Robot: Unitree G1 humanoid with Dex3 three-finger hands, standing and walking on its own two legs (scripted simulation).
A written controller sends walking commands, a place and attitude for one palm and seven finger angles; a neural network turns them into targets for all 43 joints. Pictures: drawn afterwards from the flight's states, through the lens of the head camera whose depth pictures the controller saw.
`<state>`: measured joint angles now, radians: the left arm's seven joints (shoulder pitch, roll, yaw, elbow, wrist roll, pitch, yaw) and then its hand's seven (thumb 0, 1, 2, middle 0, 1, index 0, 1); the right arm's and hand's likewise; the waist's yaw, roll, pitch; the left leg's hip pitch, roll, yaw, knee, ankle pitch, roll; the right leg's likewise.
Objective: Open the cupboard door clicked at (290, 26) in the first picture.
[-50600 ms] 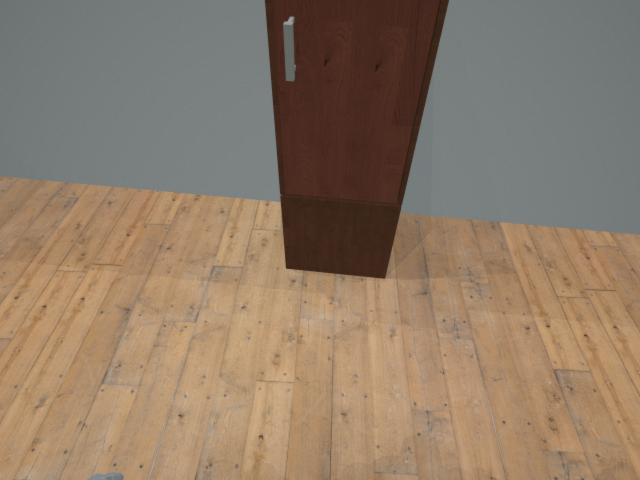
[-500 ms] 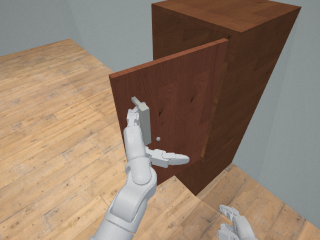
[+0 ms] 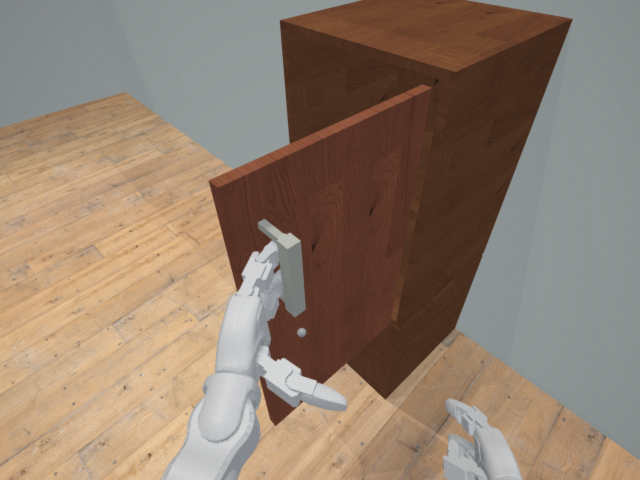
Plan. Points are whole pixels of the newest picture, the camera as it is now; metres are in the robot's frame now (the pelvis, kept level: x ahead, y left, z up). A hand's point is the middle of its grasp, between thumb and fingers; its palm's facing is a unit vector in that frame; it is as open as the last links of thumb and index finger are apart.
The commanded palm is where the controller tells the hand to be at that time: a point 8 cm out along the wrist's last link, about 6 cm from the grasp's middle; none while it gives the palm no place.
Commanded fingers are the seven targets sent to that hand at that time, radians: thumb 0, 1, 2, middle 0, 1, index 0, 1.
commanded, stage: slide the hand sideways off the handle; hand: left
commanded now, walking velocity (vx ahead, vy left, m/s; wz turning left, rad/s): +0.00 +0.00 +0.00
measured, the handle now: (281, 268) +0.33 +0.08 +0.13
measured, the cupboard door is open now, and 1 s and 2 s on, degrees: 90 90 90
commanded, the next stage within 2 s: draw the hand back to the body in 0.74 s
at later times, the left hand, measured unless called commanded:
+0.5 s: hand (244, 366) +0.20 +0.10 +0.12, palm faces +0.02 -1.00 -0.02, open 16.3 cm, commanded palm +0.16 +0.15 +0.12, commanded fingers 0.00 -0.50 0.30 -0.15 -0.30 -0.15 -0.30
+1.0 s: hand (205, 382) +0.18 +0.13 +0.12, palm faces +0.02 -1.00 -0.06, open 16.3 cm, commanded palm +0.15 +0.19 +0.13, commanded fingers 0.00 -0.50 0.30 -0.15 -0.30 -0.15 -0.30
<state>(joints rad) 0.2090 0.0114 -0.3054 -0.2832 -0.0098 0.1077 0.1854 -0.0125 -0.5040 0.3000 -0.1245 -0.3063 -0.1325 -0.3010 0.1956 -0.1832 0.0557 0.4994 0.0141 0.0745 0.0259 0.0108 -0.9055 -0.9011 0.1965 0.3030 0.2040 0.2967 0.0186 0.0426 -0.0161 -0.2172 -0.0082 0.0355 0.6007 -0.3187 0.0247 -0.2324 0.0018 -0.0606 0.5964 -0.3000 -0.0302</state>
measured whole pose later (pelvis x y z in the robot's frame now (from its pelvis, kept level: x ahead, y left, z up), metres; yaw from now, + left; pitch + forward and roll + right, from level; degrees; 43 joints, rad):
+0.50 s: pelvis +0.02 -0.01 +0.00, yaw +1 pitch -1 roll +0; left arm 0.55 0.13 -0.12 -0.51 -0.11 0.02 -0.01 -0.01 -0.50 0.30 -0.16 -0.30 -0.15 -0.30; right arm 0.23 -0.21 0.05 0.47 0.02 -0.05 -0.01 0.01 -0.90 -0.90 0.20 0.30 0.20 0.30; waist 0.04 0.05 -0.04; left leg -0.25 0.00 0.01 0.64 -0.36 0.01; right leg -0.26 0.01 -0.08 0.62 -0.35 -0.04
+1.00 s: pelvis +0.01 +0.00 -0.01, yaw +1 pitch +0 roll -1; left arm 0.58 0.19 -0.01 -0.53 -0.19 -0.01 -0.09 -0.01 -0.50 0.30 -0.16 -0.30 -0.16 -0.30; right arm 0.27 -0.22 0.05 0.50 0.04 -0.18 -0.05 0.01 -0.90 -0.90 0.20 0.30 0.21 0.30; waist 0.04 0.06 -0.06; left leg -0.33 0.00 0.01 0.71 -0.38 0.02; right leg -0.32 0.00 -0.09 0.69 -0.36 -0.03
